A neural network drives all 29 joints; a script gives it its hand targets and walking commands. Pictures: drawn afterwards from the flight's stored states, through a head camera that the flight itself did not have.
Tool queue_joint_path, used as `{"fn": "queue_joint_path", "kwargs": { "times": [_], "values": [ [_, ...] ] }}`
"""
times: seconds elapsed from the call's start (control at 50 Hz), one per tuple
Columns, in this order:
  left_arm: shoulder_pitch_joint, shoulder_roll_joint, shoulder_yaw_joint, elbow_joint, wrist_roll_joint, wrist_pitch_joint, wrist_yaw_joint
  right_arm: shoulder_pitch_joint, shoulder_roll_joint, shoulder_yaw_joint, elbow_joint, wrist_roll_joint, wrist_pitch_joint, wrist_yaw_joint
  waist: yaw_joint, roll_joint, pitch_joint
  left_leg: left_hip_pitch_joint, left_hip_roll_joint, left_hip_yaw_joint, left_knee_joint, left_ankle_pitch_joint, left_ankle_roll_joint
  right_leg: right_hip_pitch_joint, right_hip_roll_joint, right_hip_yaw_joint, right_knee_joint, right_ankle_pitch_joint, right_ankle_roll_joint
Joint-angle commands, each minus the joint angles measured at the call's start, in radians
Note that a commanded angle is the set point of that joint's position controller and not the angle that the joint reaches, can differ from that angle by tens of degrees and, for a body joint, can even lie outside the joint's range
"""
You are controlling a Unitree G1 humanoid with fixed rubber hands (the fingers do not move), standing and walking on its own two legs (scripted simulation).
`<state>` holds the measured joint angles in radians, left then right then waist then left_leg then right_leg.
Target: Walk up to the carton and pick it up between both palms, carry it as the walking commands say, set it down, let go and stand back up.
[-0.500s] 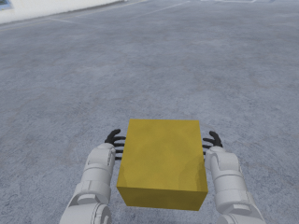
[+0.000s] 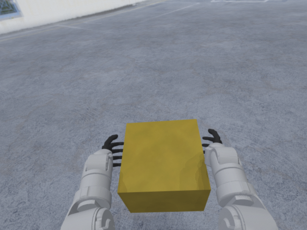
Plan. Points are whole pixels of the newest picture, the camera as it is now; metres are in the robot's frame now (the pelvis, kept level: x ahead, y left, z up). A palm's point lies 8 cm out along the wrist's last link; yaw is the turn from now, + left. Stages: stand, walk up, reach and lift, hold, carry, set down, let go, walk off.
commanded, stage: reach and lift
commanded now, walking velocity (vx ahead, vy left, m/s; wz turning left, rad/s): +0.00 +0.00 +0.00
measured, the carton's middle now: (163, 165) +0.35 -0.02 -0.02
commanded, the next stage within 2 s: hold in 0.82 s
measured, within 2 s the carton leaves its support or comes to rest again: neither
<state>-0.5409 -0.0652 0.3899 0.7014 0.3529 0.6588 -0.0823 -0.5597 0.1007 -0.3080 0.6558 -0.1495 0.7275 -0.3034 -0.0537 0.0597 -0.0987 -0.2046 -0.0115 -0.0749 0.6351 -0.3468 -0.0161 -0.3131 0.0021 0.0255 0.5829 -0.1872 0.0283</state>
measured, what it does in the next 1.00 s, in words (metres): stands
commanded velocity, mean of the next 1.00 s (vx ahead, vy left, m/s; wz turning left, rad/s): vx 0.00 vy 0.00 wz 0.00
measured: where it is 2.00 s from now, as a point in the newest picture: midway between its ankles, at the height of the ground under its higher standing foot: outside the picture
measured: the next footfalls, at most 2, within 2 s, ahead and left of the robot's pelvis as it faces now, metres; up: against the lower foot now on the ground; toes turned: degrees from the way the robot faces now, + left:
right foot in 1.94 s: +0.05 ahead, -0.15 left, +0.00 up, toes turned -6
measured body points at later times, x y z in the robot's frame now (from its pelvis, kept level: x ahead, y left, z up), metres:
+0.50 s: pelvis +0.01 +0.00 +0.01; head -0.06 -0.01 +0.45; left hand +0.33 +0.15 +0.05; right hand +0.32 -0.16 +0.05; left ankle +0.00 +0.13 -0.72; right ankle +0.08 -0.13 -0.72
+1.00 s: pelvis +0.00 +0.00 +0.01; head -0.08 -0.03 +0.45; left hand +0.32 +0.15 +0.06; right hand +0.31 -0.17 +0.06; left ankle +0.00 +0.13 -0.72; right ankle +0.08 -0.13 -0.72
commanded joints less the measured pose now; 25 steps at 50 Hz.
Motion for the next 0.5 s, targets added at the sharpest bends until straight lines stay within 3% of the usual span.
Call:
{"fn": "queue_joint_path", "kwargs": {
  "times": [0.0,0.02,0.04,0.06,0.08,0.1,0.14,0.16,0.18,0.22,0.24,0.26,0.3,0.32,0.34,0.36,0.38,0.4,0.42,0.44,0.46,0.48],
  "values": [
    [-0.616,-0.991,-0.411,-0.131,-0.317,-0.056,-0.25,-0.616,1.053,0.466,-0.098,0.172,-0.01,0.662,0.127,-0.071,-0.314,-0.117,-0.036,0.009,-0.319,0.211,0.04,0.451,0.096,-0.023,-0.152,0.18,0.014],
    [-0.656,-0.997,-0.448,-0.207,-0.347,-0.056,-0.248,-0.637,1.065,0.479,-0.142,0.184,-0.016,0.656,0.127,-0.074,-0.378,-0.1,-0.043,0.011,-0.302,0.242,0.033,0.474,0.093,-0.011,-0.152,0.197,0.018],
    [-0.591,-0.974,-0.42,-0.154,-0.328,-0.032,-0.245,-0.594,1.051,0.472,-0.116,0.178,0.003,0.653,0.117,-0.089,-0.26,-0.133,-0.033,0.012,-0.315,0.223,0.033,0.461,0.088,-0.012,-0.167,0.181,0.02],
    [-0.594,-0.987,-0.449,-0.227,-0.346,-0.035,-0.245,-0.575,1.078,0.487,-0.166,0.183,0.002,0.643,0.118,-0.133,-0.366,-0.066,-0.057,0.025,-0.286,0.282,0.029,0.487,0.097,-0.013,-0.163,0.229,0.023],
    [-0.551,-0.988,-0.453,-0.213,-0.349,-0.027,-0.247,-0.524,1.103,0.496,-0.14,0.185,0.012,0.634,0.123,-0.097,-0.358,-0.068,-0.063,0.025,-0.28,0.339,0.023,0.48,0.09,-0.006,-0.173,0.285,0.021],
    [-0.56,-0.975,-0.445,-0.251,-0.348,-0.025,-0.241,-0.524,1.096,0.48,-0.142,0.182,0.018,0.63,0.129,-0.12,-0.352,-0.051,-0.06,0.016,-0.283,0.328,0.03,0.453,0.09,0.005,-0.174,0.257,0.019],
    [-0.474,-1.002,-0.469,-0.257,-0.361,-0.007,-0.237,-0.522,1.085,0.532,-0.226,0.213,0.018,0.625,0.139,-0.086,-0.382,-0.03,-0.063,0.015,-0.28,0.423,0.019,0.495,0.086,0.01,-0.172,0.367,0.018],
    [-0.484,-0.997,-0.451,-0.222,-0.348,0.001,-0.24,-0.527,1.063,0.513,-0.202,0.197,0.021,0.628,0.128,-0.106,-0.321,-0.032,-0.068,0.018,-0.292,0.341,0.019,0.453,0.092,0.006,-0.178,0.281,0.021],
    [-0.468,-1.011,-0.474,-0.247,-0.364,-0.001,-0.231,-0.53,1.076,0.525,-0.223,0.217,0.014,0.624,0.123,-0.087,-0.324,-0.024,-0.062,0.005,-0.29,0.393,0.018,0.457,0.088,0.008,-0.179,0.327,0.015],
    [-0.499,-1.038,-0.495,-0.276,-0.386,-0.004,-0.226,-0.576,1.039,0.532,-0.266,0.235,0.009,0.63,0.113,-0.037,-0.337,-0.037,-0.057,0.0,-0.305,0.391,0.003,0.444,0.094,0.002,-0.175,0.298,0.012],
    [-0.458,-1.028,-0.51,-0.295,-0.373,-0.003,-0.221,-0.538,1.066,0.559,-0.27,0.24,0.01,0.63,0.125,-0.042,-0.372,0.0,-0.072,0.002,-0.286,0.438,0.003,0.448,0.094,0.006,-0.176,0.342,0.01],
    [-0.499,-1.042,-0.542,-0.387,-0.408,-0.005,-0.212,-0.532,1.035,0.547,-0.336,0.243,0.011,0.623,0.103,-0.05,-0.502,0.068,-0.074,-0.004,-0.292,0.504,-0.006,0.478,0.109,0.0,-0.172,0.392,0.006],
    [-0.419,-1.052,-0.559,-0.374,-0.398,0.0,-0.206,-0.467,1.043,0.581,-0.318,0.233,0.013,0.622,0.097,-0.05,-0.447,0.068,-0.073,-0.008,-0.283,0.557,-0.012,0.461,0.111,-0.004,-0.172,0.439,0.008],
    [-0.43,-1.048,-0.574,-0.367,-0.413,0.005,-0.205,-0.482,1.034,0.6,-0.32,0.247,0.018,0.621,0.096,-0.081,-0.392,0.041,-0.057,-0.017,-0.289,0.539,-0.007,0.452,0.108,-0.002,-0.17,0.413,0.012],
    [-0.494,-1.015,-0.533,-0.349,-0.395,0.003,-0.202,-0.509,1.026,0.55,-0.246,0.233,0.027,0.624,0.11,-0.034,-0.312,0.011,-0.07,-0.005,-0.293,0.432,-0.008,0.4,0.101,0.006,-0.18,0.308,0.011],
    [-0.493,-0.984,-0.485,-0.311,-0.371,0.002,-0.2,-0.529,1.026,0.535,-0.21,0.222,0.027,0.627,0.116,-0.074,-0.254,-0.024,-0.065,-0.015,-0.308,0.335,0.004,0.382,0.098,0.009,-0.187,0.223,0.012],
    [-0.54,-1.002,-0.515,-0.337,-0.383,0.001,-0.196,-0.514,1.018,0.492,-0.185,0.209,0.027,0.633,0.091,-0.02,-0.234,-0.035,-0.063,-0.011,-0.31,0.284,-0.003,0.354,0.099,0.001,-0.184,0.17,0.005],
    [-0.592,-1.021,-0.535,-0.345,-0.405,-0.015,-0.211,-0.561,1.013,0.518,-0.225,0.235,0.008,0.641,0.094,0.004,-0.293,-0.044,-0.065,-0.013,-0.309,0.25,-0.002,0.36,0.095,0.001,-0.174,0.161,0.005],
    [-0.564,-1.006,-0.49,-0.285,-0.366,-0.007,-0.207,-0.528,0.983,0.448,-0.138,0.2,0.013,0.649,0.085,0.029,-0.232,-0.084,-0.054,-0.023,-0.333,0.182,0.0,0.361,0.093,-0.003,-0.172,0.129,-0.003],
    [-0.545,-1.009,-0.497,-0.294,-0.373,-0.01,-0.206,-0.509,1.014,0.488,-0.179,0.211,0.013,0.644,0.094,-0.002,-0.228,-0.069,-0.057,-0.01,-0.321,0.221,0.007,0.373,0.097,-0.004,-0.176,0.153,-0.003],
    [-0.552,-1.007,-0.487,-0.261,-0.364,-0.01,-0.211,-0.533,0.997,0.469,-0.163,0.193,0.009,0.651,0.087,-0.027,-0.224,-0.069,-0.052,-0.012,-0.33,0.159,0.014,0.37,0.098,-0.008,-0.171,0.112,0.001],
    [-0.54,-1.029,-0.472,-0.215,-0.347,-0.006,-0.216,-0.572,0.996,0.449,-0.15,0.185,0.004,0.657,0.095,0.02,-0.209,-0.105,-0.047,-0.013,-0.344,0.09,0.016,0.381,0.095,-0.015,-0.161,0.069,0.003]
  ]
}}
